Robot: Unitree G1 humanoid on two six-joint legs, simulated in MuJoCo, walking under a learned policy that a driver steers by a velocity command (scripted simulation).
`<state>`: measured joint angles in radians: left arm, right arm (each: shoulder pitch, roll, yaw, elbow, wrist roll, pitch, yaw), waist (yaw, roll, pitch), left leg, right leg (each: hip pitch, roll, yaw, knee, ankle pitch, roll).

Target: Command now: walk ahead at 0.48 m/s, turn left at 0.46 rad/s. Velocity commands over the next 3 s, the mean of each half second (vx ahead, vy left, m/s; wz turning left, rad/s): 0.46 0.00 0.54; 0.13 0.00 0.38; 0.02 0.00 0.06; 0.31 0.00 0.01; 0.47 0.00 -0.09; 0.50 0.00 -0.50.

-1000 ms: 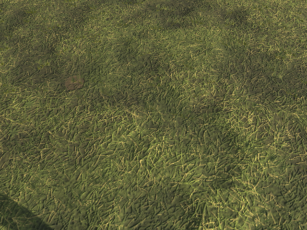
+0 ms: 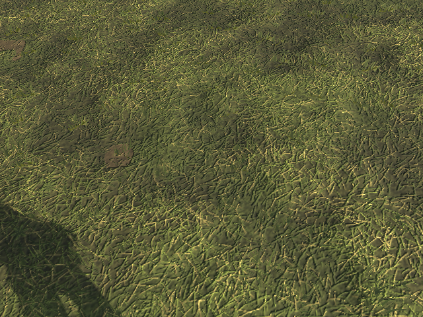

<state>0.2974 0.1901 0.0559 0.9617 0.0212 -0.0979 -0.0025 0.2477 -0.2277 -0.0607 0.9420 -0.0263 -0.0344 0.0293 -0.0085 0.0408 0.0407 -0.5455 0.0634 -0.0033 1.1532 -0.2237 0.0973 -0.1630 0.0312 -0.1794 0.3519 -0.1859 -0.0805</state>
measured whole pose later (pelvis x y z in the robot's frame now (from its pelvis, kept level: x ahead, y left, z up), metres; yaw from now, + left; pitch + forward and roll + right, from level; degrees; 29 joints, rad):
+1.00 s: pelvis +0.42 +0.06 -0.01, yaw +29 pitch -1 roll +1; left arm 0.17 0.23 0.01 0.76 0.01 -0.02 0.02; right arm 0.24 -0.27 -0.05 0.84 -0.02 0.02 -0.02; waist -0.02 0.03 0.09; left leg -0.30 -0.14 -0.11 0.98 -0.54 0.03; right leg -0.33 0.02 -0.04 0.50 -0.16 -0.06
